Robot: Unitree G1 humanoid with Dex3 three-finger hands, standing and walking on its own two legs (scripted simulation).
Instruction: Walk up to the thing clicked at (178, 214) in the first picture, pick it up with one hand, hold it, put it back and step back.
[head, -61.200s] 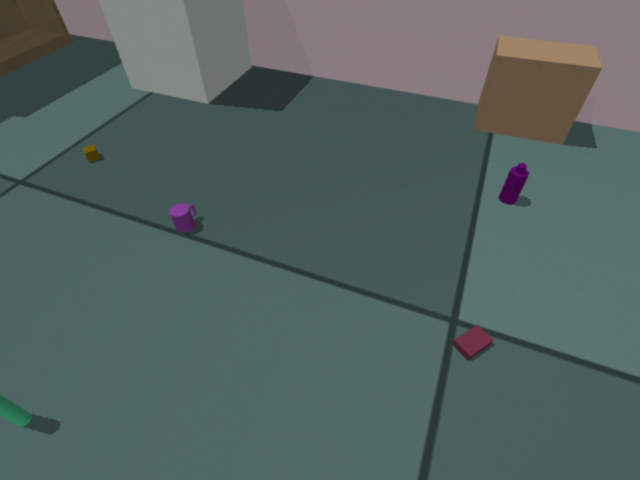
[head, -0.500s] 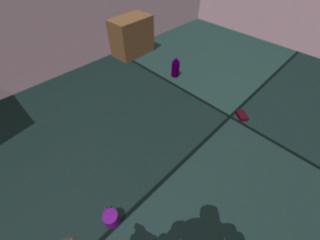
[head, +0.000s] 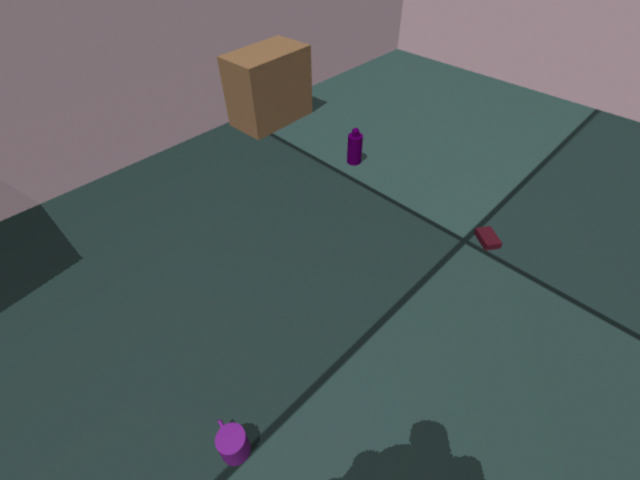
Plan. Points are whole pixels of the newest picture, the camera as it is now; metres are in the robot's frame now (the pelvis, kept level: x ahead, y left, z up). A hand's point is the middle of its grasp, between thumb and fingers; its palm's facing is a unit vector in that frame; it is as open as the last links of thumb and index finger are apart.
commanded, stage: stand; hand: left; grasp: from above
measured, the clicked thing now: (230, 439) +0.40 +0.32 -0.73
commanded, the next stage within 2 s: step back in 1.68 s
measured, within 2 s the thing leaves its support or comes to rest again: neither
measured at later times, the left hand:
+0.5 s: hand out of the picture +0.05 +0.22 -0.16, palm faces +0.01 -0.94 -0.33, open 7.3 cm
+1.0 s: hand out of the picture +0.10 +0.22 -0.15, palm faces +0.01 -0.94 -0.34, open 7.3 cm
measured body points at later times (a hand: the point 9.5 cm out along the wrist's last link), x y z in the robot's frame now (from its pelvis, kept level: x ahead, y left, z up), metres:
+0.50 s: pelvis +0.00 -0.02 +0.00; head +0.00 -0.02 +0.45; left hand +0.05 +0.27 -0.14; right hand +0.06 -0.30 -0.14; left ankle +0.03 +0.09 -0.74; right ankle +0.01 -0.14 -0.74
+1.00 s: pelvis +0.02 -0.02 +0.00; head +0.02 -0.03 +0.45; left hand +0.10 +0.27 -0.13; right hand +0.09 -0.32 -0.14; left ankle +0.03 +0.09 -0.74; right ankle +0.01 -0.14 -0.74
